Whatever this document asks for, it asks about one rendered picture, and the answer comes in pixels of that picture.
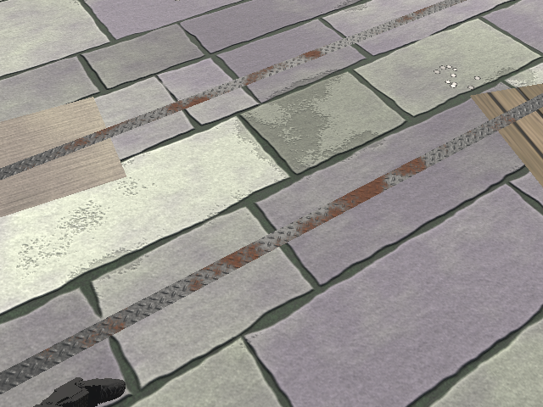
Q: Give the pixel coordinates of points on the left robot hand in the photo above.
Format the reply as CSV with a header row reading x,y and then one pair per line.
x,y
79,393

